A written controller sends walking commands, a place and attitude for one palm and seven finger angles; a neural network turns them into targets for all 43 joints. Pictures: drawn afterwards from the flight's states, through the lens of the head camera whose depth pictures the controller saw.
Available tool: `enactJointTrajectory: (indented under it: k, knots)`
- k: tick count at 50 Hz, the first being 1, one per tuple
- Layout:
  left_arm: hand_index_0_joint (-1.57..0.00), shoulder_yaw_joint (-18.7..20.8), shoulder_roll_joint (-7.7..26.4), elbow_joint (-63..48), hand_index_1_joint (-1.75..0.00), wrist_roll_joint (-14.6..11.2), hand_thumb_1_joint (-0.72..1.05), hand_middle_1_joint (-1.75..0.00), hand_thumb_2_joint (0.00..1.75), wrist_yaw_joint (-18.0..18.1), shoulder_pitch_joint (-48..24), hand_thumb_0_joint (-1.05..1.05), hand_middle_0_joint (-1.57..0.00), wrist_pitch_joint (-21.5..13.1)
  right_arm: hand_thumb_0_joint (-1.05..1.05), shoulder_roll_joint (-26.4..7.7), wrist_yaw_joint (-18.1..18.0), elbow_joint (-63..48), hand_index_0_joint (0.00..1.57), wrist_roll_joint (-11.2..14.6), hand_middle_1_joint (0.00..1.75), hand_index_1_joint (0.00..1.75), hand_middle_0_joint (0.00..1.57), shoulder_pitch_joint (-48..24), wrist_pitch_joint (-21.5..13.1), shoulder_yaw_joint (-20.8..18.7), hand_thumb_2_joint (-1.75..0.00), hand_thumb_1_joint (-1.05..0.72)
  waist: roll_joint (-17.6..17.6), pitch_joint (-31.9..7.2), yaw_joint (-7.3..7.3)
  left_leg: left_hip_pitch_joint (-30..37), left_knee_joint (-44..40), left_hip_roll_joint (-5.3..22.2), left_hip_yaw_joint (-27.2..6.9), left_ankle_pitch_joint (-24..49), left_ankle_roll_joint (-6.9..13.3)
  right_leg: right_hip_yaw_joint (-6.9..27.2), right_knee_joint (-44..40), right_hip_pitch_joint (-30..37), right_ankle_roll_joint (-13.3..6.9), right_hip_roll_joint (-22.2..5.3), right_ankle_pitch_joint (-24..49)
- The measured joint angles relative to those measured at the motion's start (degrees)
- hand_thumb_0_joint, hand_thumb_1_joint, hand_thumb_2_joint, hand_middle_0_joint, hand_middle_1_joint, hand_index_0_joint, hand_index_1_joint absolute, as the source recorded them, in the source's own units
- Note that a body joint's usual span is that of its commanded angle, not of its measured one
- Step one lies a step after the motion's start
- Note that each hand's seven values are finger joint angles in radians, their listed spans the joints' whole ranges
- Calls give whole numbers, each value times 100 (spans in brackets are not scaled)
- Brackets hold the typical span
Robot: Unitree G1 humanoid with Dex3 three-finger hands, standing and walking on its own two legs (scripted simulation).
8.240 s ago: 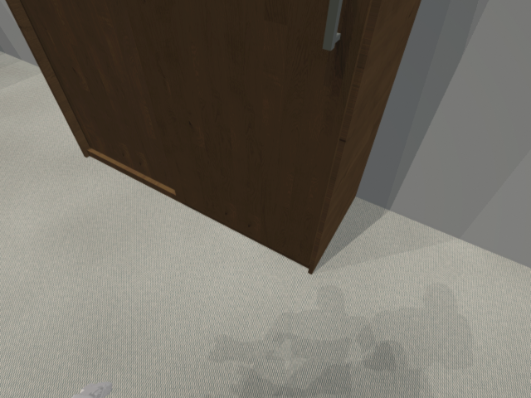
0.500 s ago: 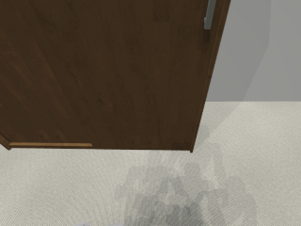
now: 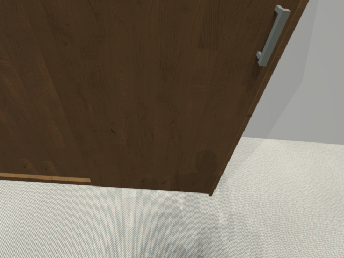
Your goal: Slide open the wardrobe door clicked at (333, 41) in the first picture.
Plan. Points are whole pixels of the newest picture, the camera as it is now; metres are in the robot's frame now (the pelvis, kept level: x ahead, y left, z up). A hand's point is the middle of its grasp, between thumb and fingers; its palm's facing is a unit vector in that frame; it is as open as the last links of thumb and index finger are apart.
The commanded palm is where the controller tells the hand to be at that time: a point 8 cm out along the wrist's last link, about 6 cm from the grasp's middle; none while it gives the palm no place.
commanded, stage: take the last steps up to it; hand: right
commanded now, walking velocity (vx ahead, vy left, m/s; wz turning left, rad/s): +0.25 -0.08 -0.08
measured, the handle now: (270, 36) +0.64 -0.21 +0.26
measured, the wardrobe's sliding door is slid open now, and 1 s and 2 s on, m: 0.00 0.00 0.00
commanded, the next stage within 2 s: come to a stop and stand still in 0.24 s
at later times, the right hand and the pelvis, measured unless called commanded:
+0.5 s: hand out of the picture +0.07 -0.22 -0.20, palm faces +0.14 +0.98 -0.15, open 7.4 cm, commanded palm none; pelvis +0.15 -0.08 -0.02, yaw -1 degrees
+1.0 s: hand out of the picture +0.17 -0.19 -0.17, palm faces +0.01 +0.97 -0.24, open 7.4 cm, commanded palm none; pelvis +0.10 -0.01 -0.01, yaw +0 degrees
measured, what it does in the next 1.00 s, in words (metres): walks ahead: right foot, then left foot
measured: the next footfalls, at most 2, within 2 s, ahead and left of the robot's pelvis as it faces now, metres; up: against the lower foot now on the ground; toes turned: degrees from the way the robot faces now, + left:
right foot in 0.36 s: +0.24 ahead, -0.16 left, +0.00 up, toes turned -9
left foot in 0.92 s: +0.13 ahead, +0.11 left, +0.00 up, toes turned +4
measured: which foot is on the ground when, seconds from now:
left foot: down 0.00-0.38, up 0.40-0.90, down 0.92-1.00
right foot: up 0.00-0.34, down 0.36-0.92, up 0.94-1.00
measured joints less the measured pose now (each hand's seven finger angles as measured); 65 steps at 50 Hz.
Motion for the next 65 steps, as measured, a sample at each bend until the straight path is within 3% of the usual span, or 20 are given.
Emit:
enactJointTrajectory:
  k: [3, 9, 15, 17, 19, 22, 27, 34, 39, 44, 46, 48, 50, 55, 58, 62, 65]
  knots:
    - [-20, 15, 2, -119, -30, -7, 91, -30, 90, -8, -238, 1, -20, -20, -1, 89, 4, 196, 20, -5, 30, 30, 20, 299, -31, 70, -90, -93, -12, 21, -29, 312, -384, -35, 45, 49, -11, 17, -130, -371, 122, -162, 364]
    - [-20, -13, -30, -252, -30, -38, 91, -30, 90, -56, -776, 0, -20, 5, 0, 343, -4, 517, 20, -34, 30, 30, 20, 796, -93, 191, -90, -92, -18, 115, -230, 742, -657, -43, 136, -134, -124, -121, -847, -613, 210, -261, 620]
    - [-20, -108, -138, -421, -30, -66, 91, -30, 90, -94, -1343, 0, -20, -54, 0, 430, -49, 726, 20, -76, 30, 30, 20, 1059, -37, 200, -90, -91, 103, 264, -487, 1005, -439, 100, 205, -616, -382, -431, -2134, -136, 41, -92, 336]
    - [-20, -149, -189, -509, -30, -66, 91, -30, 90, -74, -1487, 0, -20, -147, 0, 410, -58, 776, 20, -72, 30, 30, 20, 1116, 2, 183, -90, -90, 195, 311, -507, 970, -37, 226, 195, -936, -500, -516, -2667, 233, -63, 56, 395]
    - [-20, -179, -226, -597, -30, -43, 91, -30, 90, -16, -1580, 0, -20, -298, 0, 385, -66, 823, 20, -17, 30, 30, 20, 1092, 77, 185, -90, -90, 254, 359, -453, 550, 1155, 388, 91, -1242, -495, -588, -2814, 472, -268, 151, 311]
    - [-20, -295, -352, -590, -30, -100, 91, -30, 90, 131, -1691, 0, -20, -348, 0, 253, -159, 771, 20, 60, 30, 30, 20, 739, 223, 183, -90, -90, 402, 514, -480, -367, 3094, 358, -511, -1708, -446, -747, -2610, 663, -411, 220, -13]
    - [-20, -294, -526, -551, -30, -192, 92, -30, 90, 298, -1662, -1, -20, -255, 0, -31, -198, 388, 20, 23, 30, 30, 20, -8, 439, 65, -90, -91, 439, 540, -343, -1336, 3460, 291, -650, -1364, -578, -816, -3229, 1126, -419, 221, 235]
    - [-21, -141, -335, -630, -30, -96, 93, -30, 90, 329, -1555, -3, -21, -66, 0, -538, -112, -334, 20, -59, 30, 30, 19, -803, 681, -247, -90, -91, 457, 450, -128, -2239, 4429, 31, -846, -741, -636, -733, -3462, 1072, -349, 18, 469]
    - [-20, -51, -165, -609, -30, -44, 92, -30, 90, 279, -1237, -1, -21, 5, 0, -641, -59, -557, 20, -70, 30, 30, 19, -988, 741, -271, -90, -91, 395, 305, 9, -1917, 3897, 79, -843, -707, -647, -681, -3484, 937, -251, -97, 589]
    - [-20, 21, 2, -563, -30, 1, 91, -30, 90, 192, -925, 0, -20, 76, 0, -459, -5, -568, 20, -49, 30, 30, 19, -969, 695, -128, -90, -91, 168, 223, 165, -1029, 2112, 142, -623, -1026, -516, -639, -3411, 697, -114, -178, 712]
    - [-20, 38, 25, -528, -30, -17, 91, -30, 90, 160, -767, 0, -20, 114, 0, -384, 13, -566, 20, -37, 30, 30, 19, -876, 607, -63, -90, -91, 142, 170, 175, -519, 1037, 150, -538, -644, -443, -642, -3272, 551, -17, -167, 721]
    - [-20, 69, 88, -435, -30, -63, 91, -30, 90, 150, -662, 0, -20, 211, 0, -194, -5, -456, 20, -60, 30, 30, 19, -791, 538, 18, -90, -91, -74, 199, 175, -440, 867, 41, -454, -470, -353, -410, -2893, 407, 75, -184, 39]
    - [-20, 70, 93, -368, -30, -67, 91, -30, 90, 129, -514, 0, -20, 318, 0, -41, -15, -373, 20, -61, 30, 30, 19, -617, 537, 111, -90, -91, -142, 113, 150, -417, 773, 29, -442, -396, -271, -165, -2365, 297, 78, -36, -653]
    - [-20, 4, -63, -202, -30, -65, 91, -30, 90, 114, -302, 0, -20, 304, 0, -3, -74, -105, 20, -20, 30, 30, 20, -377, 507, 97, -90, -93, -93, 12, 125, -333, 336, -39, -393, -110, -135, 5, -1380, 371, 115, 80, -708]
    - [-20, -50, -163, -111, -30, -83, 91, -30, 90, 148, -268, 0, -20, 257, 0, 11, -92, 2, 20, -23, 30, 30, 20, -345, 441, 99, -90, -93, -63, 32, 71, -414, 310, -112, -327, -59, -82, -35, -1763, 780, 155, 62, -842]
    - [-20, -152, -249, 8, -30, -112, 91, -30, 90, 219, -331, 0, -20, 115, 0, 21, -104, 161, 20, 32, 30, 30, 20, -334, 376, 116, -90, -93, -75, 78, -3, -608, 522, -243, -193, -122, -71, 1, -3246, 1592, 142, 25, -392]
    - [-20, -241, -400, 153, -30, -108, 91, -30, 90, 269, -499, 0, -20, 12, 1, -33, -109, 327, 20, 76, 30, 30, 20, -373, 390, 112, -90, -93, 181, 183, -117, -536, 465, -170, -243, -52, -97, -56, -3469, 1749, 123, 105, -388]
